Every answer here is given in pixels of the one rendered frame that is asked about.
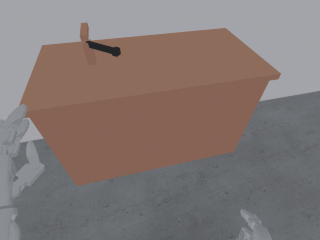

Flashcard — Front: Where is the counter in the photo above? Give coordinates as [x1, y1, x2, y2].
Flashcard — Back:
[19, 22, 281, 186]

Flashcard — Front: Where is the robot left forearm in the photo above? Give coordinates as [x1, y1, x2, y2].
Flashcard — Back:
[0, 205, 21, 240]

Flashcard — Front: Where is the robot left hand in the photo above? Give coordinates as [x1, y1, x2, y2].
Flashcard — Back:
[0, 104, 45, 207]

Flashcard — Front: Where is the robot right hand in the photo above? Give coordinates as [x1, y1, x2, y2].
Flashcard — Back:
[236, 209, 272, 240]

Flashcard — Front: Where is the tap lever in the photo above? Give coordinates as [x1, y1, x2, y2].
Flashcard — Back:
[85, 41, 121, 57]

